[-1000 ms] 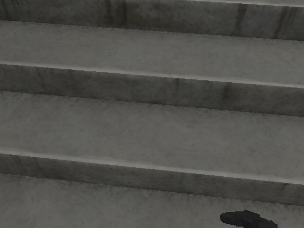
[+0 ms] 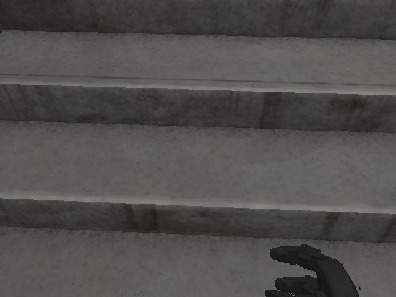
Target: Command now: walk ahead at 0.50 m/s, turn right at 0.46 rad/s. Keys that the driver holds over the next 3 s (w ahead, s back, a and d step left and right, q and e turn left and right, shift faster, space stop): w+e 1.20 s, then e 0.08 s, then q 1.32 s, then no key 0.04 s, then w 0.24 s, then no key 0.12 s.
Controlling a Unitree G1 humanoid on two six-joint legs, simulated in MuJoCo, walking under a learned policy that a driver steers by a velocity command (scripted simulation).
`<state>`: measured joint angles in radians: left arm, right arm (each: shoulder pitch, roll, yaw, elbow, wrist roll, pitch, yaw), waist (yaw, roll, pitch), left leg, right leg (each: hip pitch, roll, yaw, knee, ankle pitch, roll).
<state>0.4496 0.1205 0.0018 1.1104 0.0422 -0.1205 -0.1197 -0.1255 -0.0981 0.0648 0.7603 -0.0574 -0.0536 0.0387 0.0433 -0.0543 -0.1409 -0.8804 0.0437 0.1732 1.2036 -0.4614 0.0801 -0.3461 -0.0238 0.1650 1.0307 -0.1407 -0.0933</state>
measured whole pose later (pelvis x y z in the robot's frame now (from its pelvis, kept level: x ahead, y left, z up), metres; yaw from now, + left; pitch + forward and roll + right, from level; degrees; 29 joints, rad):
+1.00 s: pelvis +0.55 -0.13 +0.27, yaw -33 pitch +7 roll +3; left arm 0.47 0.14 -0.02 1.05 0.03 -0.13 -0.09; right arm -0.08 -0.10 0.08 0.70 -0.04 -0.02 0.03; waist 0.07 -0.06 -0.16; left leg -0.97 0.01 0.08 1.30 -0.45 0.03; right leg -0.16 0.02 0.21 0.41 -0.29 -0.08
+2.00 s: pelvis +0.77 -0.24 +0.40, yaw -29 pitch +3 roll -3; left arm 0.01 0.20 0.10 0.73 0.01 -0.05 0.02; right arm 0.33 -0.18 -0.07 0.82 -0.03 -0.12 0.05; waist -0.07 0.01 -0.04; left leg -0.30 0.03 -0.02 0.61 -0.37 0.04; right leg -0.53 -0.02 -0.09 0.93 -0.43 0.03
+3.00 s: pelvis +0.77 -0.24 +0.40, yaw -2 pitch +5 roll +1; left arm 0.23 0.24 0.03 0.82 0.03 -0.05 -0.05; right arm 0.36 -0.20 -0.05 0.76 -0.04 -0.10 0.04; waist -0.03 -0.03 -0.09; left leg -0.22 -0.03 0.06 0.49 -0.36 0.06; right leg -0.42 -0.10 -0.08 1.07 -0.51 -0.03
